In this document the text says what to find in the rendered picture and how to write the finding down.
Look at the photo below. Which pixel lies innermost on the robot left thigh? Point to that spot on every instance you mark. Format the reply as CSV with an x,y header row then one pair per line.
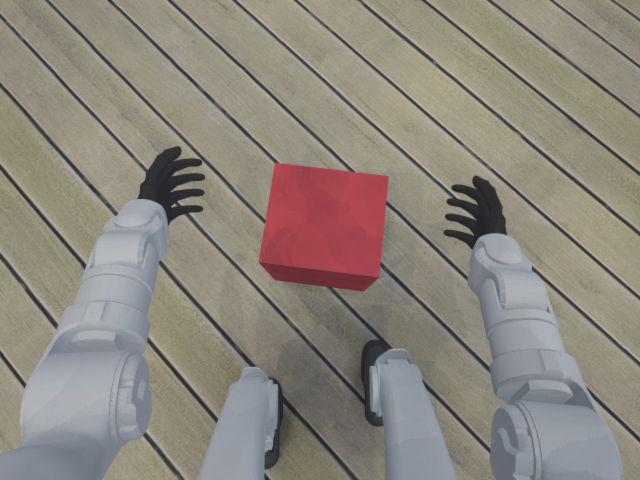
x,y
237,447

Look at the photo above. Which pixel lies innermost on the robot left hand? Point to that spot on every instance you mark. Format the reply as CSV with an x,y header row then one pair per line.
x,y
158,183

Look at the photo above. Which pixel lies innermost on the carton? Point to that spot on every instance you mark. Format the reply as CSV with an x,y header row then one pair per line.
x,y
324,227

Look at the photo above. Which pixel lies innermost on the robot right hand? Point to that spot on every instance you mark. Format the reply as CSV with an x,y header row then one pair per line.
x,y
488,212

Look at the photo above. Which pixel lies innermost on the robot right upper arm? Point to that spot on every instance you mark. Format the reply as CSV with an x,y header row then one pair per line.
x,y
547,441

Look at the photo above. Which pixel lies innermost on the robot left upper arm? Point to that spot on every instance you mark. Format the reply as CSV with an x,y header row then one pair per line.
x,y
80,409

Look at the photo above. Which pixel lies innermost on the robot right shin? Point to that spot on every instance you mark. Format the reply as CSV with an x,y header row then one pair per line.
x,y
395,354

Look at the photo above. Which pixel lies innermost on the robot right forearm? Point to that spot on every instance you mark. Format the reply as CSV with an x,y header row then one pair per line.
x,y
529,359

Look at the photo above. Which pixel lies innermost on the robot left forearm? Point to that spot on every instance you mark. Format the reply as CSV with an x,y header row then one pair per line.
x,y
111,306

